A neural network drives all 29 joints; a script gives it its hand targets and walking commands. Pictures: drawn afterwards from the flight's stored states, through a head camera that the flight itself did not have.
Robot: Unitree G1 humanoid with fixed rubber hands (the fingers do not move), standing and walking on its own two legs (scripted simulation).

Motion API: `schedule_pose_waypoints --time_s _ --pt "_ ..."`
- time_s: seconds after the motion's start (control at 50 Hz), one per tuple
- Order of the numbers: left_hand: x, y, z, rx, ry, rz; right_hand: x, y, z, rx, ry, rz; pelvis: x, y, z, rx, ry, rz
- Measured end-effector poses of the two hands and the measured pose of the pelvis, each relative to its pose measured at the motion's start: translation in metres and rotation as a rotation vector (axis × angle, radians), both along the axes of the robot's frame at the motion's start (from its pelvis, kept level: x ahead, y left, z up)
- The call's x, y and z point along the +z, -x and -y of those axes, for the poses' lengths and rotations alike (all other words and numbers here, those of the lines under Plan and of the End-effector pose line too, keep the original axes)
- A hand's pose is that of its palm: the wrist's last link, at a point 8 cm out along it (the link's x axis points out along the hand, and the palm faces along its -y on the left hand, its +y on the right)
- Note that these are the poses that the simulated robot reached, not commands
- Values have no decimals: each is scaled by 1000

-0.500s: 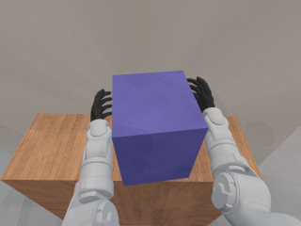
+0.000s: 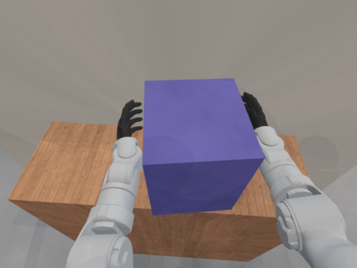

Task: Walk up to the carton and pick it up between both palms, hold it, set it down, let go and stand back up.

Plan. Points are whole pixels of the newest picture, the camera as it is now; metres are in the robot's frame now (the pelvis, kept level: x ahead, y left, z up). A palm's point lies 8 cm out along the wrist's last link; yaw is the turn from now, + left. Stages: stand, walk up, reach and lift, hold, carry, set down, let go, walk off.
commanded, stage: set down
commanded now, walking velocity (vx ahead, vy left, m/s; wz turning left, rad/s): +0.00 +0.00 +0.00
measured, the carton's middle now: (191, 150) +0.38 -0.01 +0.04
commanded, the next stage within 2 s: none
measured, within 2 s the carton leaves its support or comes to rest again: neither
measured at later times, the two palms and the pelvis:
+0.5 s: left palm (123, 167) +0.31 +0.13 +0.07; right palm (291, 160) +0.34 -0.23 +0.08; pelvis -0.05 -0.01 +0.00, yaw +0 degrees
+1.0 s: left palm (110, 200) +0.25 +0.15 +0.05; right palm (304, 203) +0.26 -0.24 +0.04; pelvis -0.03 -0.01 +0.00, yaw +0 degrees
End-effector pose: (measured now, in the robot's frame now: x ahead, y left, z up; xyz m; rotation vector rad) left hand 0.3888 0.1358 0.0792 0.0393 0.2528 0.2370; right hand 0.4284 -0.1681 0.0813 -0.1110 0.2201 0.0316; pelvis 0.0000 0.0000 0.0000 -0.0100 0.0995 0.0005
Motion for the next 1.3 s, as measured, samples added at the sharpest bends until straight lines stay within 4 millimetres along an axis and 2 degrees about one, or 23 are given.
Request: schedule_pose_waypoints --time_s 0.1,0.26,0.38,0.5,0.62,0.74,0.9,1.02,1.14,1.3 --pt "-1 9 2 -14 -11 -1 -9 16 21 -34 3 0 0 5 1 -1 -1 7" --pt "-12 45 4 -18 -12 -14 -13 53 52 -36 29 19 -1 23 6 -3 -4 31" --pt "-4 65 8 -15 1 24 -3 74 55 0 30 36 -2 39 11 -7 -7 54" --pt "-5 80 5 -5 -5 2 -5 93 57 12 40 -34 -3 52 14 -8 -10 72" --pt "-1 87 4 -5 -2 10 -10 109 59 19 45 -57 -3 58 14 -8 -11 80" --pt "3 92 0 -7 -5 23 -15 123 61 22 40 -51 -3 55 11 -7 -11 76" --pt "-16 120 -10 2 -6 4 -34 147 62 52 34 -66 -1 42 8 -5 -8 85" --pt "-32 140 -13 -6 2 -32 -44 175 77 4 27 -73 -1 31 6 -4 -4 103" --pt "-18 142 -9 -20 12 32 -42 189 80 15 35 -54 0 23 6 -3 -5 102" --pt "-28 156 -16 4 16 -4 -45 209 81 13 38 -56 1 12 6 -1 -6 118"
